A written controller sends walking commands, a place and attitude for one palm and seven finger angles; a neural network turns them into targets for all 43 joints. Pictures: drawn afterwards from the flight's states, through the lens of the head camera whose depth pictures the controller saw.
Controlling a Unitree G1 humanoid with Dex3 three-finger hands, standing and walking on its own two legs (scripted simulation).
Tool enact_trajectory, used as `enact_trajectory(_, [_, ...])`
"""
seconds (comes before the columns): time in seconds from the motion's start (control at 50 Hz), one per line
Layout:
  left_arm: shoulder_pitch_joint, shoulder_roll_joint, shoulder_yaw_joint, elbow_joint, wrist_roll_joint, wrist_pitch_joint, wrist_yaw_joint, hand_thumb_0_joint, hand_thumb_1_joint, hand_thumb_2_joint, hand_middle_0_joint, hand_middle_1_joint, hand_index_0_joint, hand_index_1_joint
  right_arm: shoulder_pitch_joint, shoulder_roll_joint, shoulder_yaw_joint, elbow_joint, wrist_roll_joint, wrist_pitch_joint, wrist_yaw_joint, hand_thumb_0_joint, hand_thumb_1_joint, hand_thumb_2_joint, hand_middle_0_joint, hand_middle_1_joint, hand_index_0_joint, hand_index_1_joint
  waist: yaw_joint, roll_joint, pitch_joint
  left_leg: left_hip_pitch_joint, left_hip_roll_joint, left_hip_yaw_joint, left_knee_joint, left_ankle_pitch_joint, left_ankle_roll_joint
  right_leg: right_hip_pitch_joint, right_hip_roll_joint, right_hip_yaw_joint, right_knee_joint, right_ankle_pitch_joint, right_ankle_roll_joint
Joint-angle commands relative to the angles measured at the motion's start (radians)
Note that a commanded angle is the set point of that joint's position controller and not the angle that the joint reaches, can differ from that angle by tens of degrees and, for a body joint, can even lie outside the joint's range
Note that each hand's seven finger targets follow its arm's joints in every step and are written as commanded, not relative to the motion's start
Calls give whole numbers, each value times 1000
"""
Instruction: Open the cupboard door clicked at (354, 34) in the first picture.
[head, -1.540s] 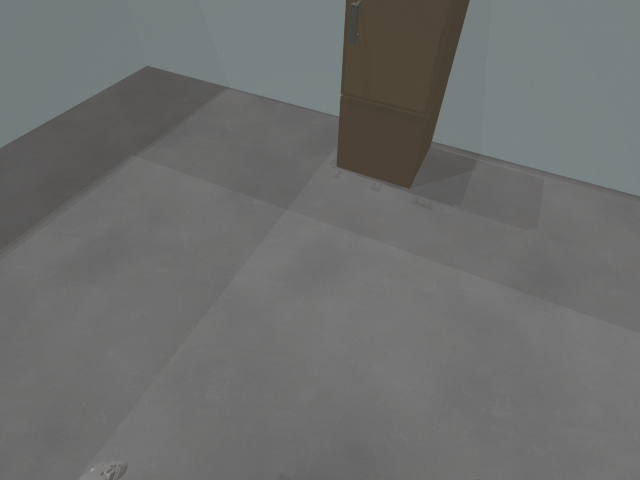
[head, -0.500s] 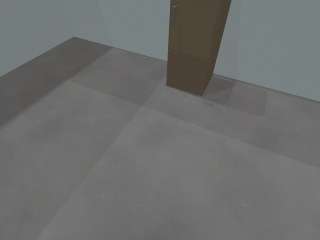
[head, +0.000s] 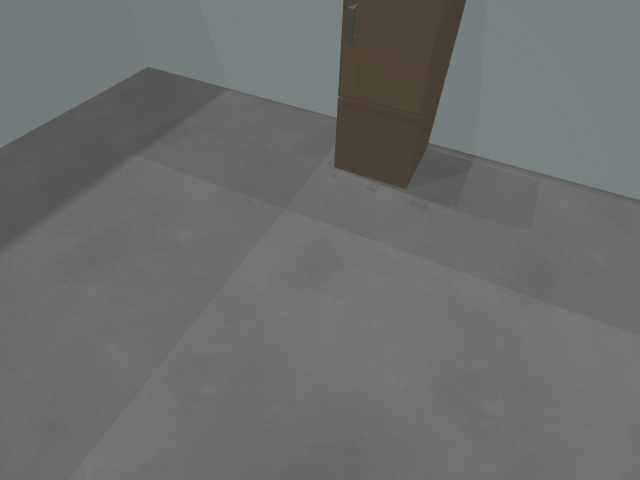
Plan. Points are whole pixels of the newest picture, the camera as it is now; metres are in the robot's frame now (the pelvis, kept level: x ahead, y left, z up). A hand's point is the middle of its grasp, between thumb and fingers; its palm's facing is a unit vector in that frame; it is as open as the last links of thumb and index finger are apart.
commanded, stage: look at it before walking up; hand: left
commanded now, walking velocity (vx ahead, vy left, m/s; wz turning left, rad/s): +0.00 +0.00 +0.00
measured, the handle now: (352, 24) +1.63 -0.02 -0.06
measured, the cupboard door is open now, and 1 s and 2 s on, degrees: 0 0 0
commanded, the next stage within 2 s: walk to a spot facing it in 0.20 s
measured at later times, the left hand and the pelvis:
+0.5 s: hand out of the picture +0.06 +0.23 -0.17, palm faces +0.03 -0.96 -0.26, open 7.4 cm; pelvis +0.02 +0.01 -0.01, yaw +2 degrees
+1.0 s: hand (205, 392) +0.28 +0.21 -0.18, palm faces +0.05 -0.98 -0.18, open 7.3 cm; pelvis +0.20 +0.03 -0.02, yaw +6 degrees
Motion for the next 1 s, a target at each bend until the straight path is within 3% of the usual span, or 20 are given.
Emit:
enact_trajectory(0.0, [-40, 208, 36, -65, -6, -23, 10, 0, 900, 900, -200, -300, -200, -300, -45, -208, -39, -59, -2, -27, -14, 0, -900, -900, 200, 300, 200, 300, -6, -1, -68, 29, 113, -89, -49, 165, 38, 12, -123, 100, -58, 167, -29])
enact_trajectory(0.28, [-44, 210, 37, -67, -6, -23, 9, 0, 900, 900, -200, -300, -200, -300, -52, -211, -37, -61, -1, -27, -14, 0, -900, -900, 200, 300, 200, 300, -6, -1, -65, 35, 112, -90, -57, 163, 38, 18, -123, 104, -70, 162, -28])
enact_trajectory(0.32, [34, 86, 9, -35, -6, -3, 14, 0, 900, 900, -200, -300, -200, -300, 16, -77, -6, -33, -9, -7, -6, 0, -900, -900, 200, 300, 200, 300, -3, -18, -80, 20, 96, -66, -31, 42, 20, 26, -120, 90, -69, -13, -7])
enact_trajectory(0.34, [57, 85, 13, -31, 0, 3, 12, 0, 900, 900, -200, -300, -200, -300, 43, -70, -7, -29, -12, 0, -4, 0, -900, -900, 200, 300, 200, 300, 1, -33, -63, -18, 80, -64, -9, -63, 23, 19, -115, 101, -73, -150, -11])
enact_trajectory(0.4, [122, 119, 34, -35, 5, 11, 1, 0, 900, 900, -200, -300, -200, -300, 58, -52, -12, -47, -20, 7, 0, 0, -900, -900, 200, 300, 200, 300, 23, -112, 69, -218, 17, -19, 108, -267, 24, -10, -169, 205, -147, -435, -62])
enact_trajectory(0.44, [179, 140, 51, -40, 5, 3, 4, 0, 900, 900, -200, -300, -200, -300, 69, -39, -19, -70, -20, 2, 1, 0, -900, -900, 200, 300, 200, 300, 32, -176, 76, -298, 12, 32, 269, -249, 24, 28, -270, 306, -210, -494, -127])
enact_trajectory(0.46, [187, 134, 58, -46, 5, -7, 5, 0, 900, 900, -200, -300, -200, -300, 73, -33, -24, -81, -20, -4, 3, 0, -900, -900, 200, 300, 200, 300, 29, -177, 87, -321, 33, 30, 311, -250, 26, 29, -299, 315, -210, -450, -154])
enact_trajectory(0.5, [182, 113, 63, -55, 8, -21, 6, 0, 900, 900, -200, -300, -200, -300, 108, -9, -30, -89, -14, -17, 8, 0, -900, -900, 200, 300, 200, 300, 4, -114, 88, -283, 56, 42, 269, -238, 31, 12, -307, 245, -158, -307, -169])
enact_trajectory(0.54, [140, 75, 61, -66, 3, -19, 4, 0, 900, 900, -200, -300, -200, -300, 236, 15, -35, -53, -11, -28, 8, 0, -900, -900, 200, 300, 200, 300, -57, -34, 73, -31, 45, 59, 99, -153, 41, -156, -221, 90, -22, -270, -113])
enact_trajectory(0.56, [138, 18, 53, -79, -2, -15, -2, 0, 900, 900, -200, -300, -200, -300, 340, -24, -47, -20, -16, -34, 1, 0, -900, -900, 200, 300, 200, 300, -89, 131, 67, 91, 129, -120, -17, -223, 82, -287, -108, -20, 181, -257, -56])
enact_trajectory(0.58, [94, -43, 41, -111, -1, -17, -6, 0, 900, 900, -200, -300, -200, -300, 463, -106, -72, 12, -27, -40, -6, 0, -900, -900, 200, 300, 200, 300, -127, 349, 84, 159, 335, -442, -179, -293, 174, -469, 5, -150, 495, -334, -3])
enact_trajectory(0.6, [18, -24, 43, -143, 10, -25, 2, 0, 900, 900, -200, -300, -200, -300, 506, -77, -65, 24, -22, -41, -18, 0, -900, -900, 200, 300, 200, 300, -132, 259, 136, 146, 377, -531, -216, -213, 219, -565, -26, -49, 660, -359, -16])
enact_trajectory(0.64, [6, -29, 49, -130, 9, -39, -12, 0, 900, 900, -200, -300, -200, -300, 443, -3, -50, 5, -12, -55, -26, 0, -900, -900, 200, 300, 200, 300, -87, 54, 153, 127, 354, -432, -188, -40, 244, -605, -103, -1, 744, -230, -16])
enact_trajectory(0.68, [68, -75, 49, -101, 11, -37, -20, 0, 900, 900, -200, -300, -200, -300, 418, 32, -43, 7, -12, -76, -33, 0, -900, -900, 200, 300, 200, 300, -50, 85, 87, 150, 288, -279, -170, 143, 217, -554, -119, -23, 732, -150, 6])
enact_trajectory(0.72, [76, -96, 49, -95, 9, -29, -21, 0, 900, 900, -200, -300, -200, -300, 434, 58, -44, 22, -7, -84, -38, 0, -900, -900, 200, 300, 200, 300, -42, 115, 74, 138, 244, -185, -167, 227, 207, -527, -122, -49, 697, -97, 20])
enact_trajectory(0.8, [1, -124, 53, -124, 6, -23, -26, 0, 900, 900, -200, -300, -200, -300, 461, 86, -46, 49, -7, -88, -43, 0, -900, -900, 200, 300, 200, 300, -44, 115, 116, 127, 219, -111, -194, 234, 194, -545, -129, -85, 545, -15, 33])
enact_trajectory(0.9, [-110, -140, 57, -158, 1, -34, -28, 0, 900, 900, -200, -300, -200, -300, 488, 87, -54, 72, -18, -82, -42, 0, -900, -900, 200, 300, 200, 300, -70, 134, 139, 99, 225, -66, -166, 349, 177, -391, -80, -136, 306, 22, -1])
enact_trajectory(0.94, [-34, -118, 65, -146, 2, -41, -25, 0, 900, 900, -200, -300, -200, -300, 464, 68, -61, 73, -18, -79, -41, 0, -900, -900, 200, 300, 200, 300, -24, 115, 90, 110, 225, -46, -55, 534, 164, -257, -42, -152, 255, -9, -29])
enact_trajectory(0.96, [55, -105, 72, -118, 5, -46, -23, 0, 900, 900, -200, -300, -200, -300, 454, 61, -62, 71, -15, -78, -41, 0, -900, -900, 200, 300, 200, 300, 18, 98, 54, 85, 209, -24, 53, 611, 146, -133, -21, -168, 220, 19, -37])
enact_trajectory(0.98, [206, -69, 84, -77, 11, -57, -18, 0, 900, 900, -200, -300, -200, -300, 439, 60, -64, 62, -10, -77, -38, 0, -900, -900, 200, 300, 200, 300, 85, 65, -24, 13, 173, -3, 241, 596, 114, 78, -19, -156, 174, 55, -51])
